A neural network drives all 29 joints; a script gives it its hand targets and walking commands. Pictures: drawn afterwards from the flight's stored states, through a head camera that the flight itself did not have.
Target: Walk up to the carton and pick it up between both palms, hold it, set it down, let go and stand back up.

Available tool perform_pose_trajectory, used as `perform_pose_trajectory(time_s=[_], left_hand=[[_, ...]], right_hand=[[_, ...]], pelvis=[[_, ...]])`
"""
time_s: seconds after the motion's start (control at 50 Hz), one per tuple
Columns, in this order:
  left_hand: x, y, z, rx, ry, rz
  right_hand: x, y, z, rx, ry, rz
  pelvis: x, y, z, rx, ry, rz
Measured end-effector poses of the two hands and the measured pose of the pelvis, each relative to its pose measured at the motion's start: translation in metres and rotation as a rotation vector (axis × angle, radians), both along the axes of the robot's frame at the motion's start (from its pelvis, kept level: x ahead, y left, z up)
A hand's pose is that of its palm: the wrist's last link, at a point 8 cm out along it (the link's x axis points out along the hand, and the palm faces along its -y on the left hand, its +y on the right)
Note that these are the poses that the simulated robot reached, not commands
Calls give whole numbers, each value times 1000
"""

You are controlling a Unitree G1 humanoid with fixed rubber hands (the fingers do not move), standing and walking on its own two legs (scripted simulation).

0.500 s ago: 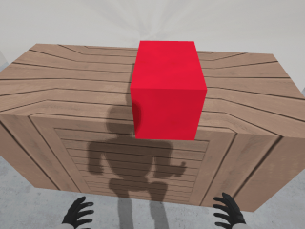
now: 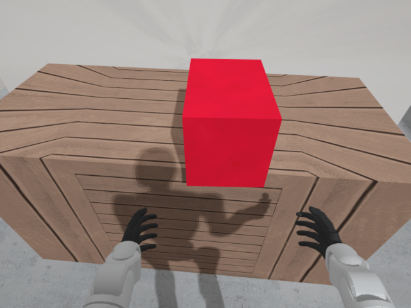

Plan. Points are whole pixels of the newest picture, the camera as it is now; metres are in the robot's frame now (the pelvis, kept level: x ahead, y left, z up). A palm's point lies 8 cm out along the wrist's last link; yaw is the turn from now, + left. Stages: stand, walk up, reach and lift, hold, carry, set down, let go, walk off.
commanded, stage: reach and lift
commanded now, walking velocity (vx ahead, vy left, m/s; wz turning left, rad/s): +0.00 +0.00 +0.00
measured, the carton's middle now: (225, 119) +0.57 -0.04 +0.07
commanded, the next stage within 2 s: none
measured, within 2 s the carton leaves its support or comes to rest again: neither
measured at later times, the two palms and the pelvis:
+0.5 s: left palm (131, 200) +0.32 +0.18 +0.05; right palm (323, 203) +0.31 -0.22 +0.05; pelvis +0.07 +0.00 +0.01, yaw +0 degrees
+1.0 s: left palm (130, 172) +0.36 +0.18 +0.10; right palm (323, 170) +0.36 -0.23 +0.10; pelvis +0.07 -0.02 +0.01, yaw +1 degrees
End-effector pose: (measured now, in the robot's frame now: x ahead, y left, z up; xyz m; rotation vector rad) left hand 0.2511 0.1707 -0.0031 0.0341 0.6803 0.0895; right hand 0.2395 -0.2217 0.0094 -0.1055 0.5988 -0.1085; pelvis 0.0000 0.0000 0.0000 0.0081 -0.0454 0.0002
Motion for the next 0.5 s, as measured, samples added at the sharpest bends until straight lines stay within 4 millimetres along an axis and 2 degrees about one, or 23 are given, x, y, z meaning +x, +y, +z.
perform_pose_trajectory(time_s=[0.06, 0.14, 0.3, 0.42, 0.5], left_hand=[[8, 4, 7, 10, -42, 7], [27, 11, 28, 35, -147, 18], [41, 13, 33, 40, -123, 1], [61, 9, 55, 9, -265, 14], [73, 6, 51, 3, -280, 0]], right_hand=[[9, -6, 10, 3, -39, -11], [29, -3, 25, 34, -128, 7], [48, 10, 6, 77, -96, 20], [65, 9, 33, 63, -236, 35], [73, -1, 39, 38, -251, 17]], pelvis=[[6, -3, 0, 5, 3, -6], [13, -3, -1, 7, 17, -4], [37, 5, 4, 2, 26, 0], [58, 5, 7, 5, 57, 5], [69, 2, 7, 6, 65, 2]])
